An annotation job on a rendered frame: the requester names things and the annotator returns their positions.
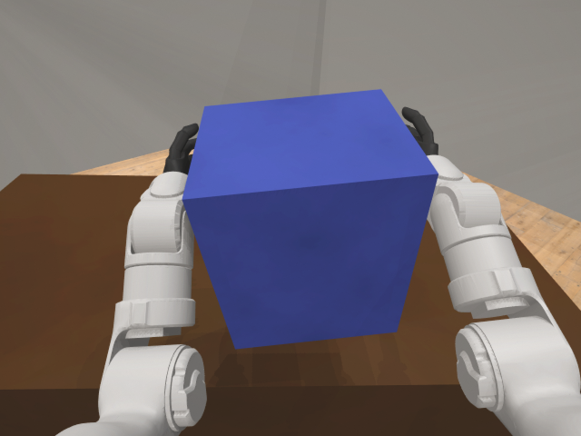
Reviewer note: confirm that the left robot upper arm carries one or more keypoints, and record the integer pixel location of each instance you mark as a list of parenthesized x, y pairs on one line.
[(149, 391)]

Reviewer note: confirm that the robot right forearm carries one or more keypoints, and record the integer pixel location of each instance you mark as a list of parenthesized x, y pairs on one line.
[(486, 276)]

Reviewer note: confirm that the robot left hand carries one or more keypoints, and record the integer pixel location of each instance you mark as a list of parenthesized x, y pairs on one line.
[(179, 159)]

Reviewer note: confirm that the right robot upper arm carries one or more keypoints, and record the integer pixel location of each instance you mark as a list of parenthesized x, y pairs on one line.
[(522, 370)]

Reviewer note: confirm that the pedestal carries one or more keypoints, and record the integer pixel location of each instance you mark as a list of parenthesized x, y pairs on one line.
[(62, 252)]

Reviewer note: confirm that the robot right hand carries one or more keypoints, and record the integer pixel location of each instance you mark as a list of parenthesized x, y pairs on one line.
[(423, 133)]

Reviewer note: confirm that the carton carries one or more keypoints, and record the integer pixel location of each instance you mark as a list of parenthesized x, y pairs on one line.
[(309, 213)]

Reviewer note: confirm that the robot left forearm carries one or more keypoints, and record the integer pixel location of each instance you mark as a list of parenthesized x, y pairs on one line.
[(157, 289)]

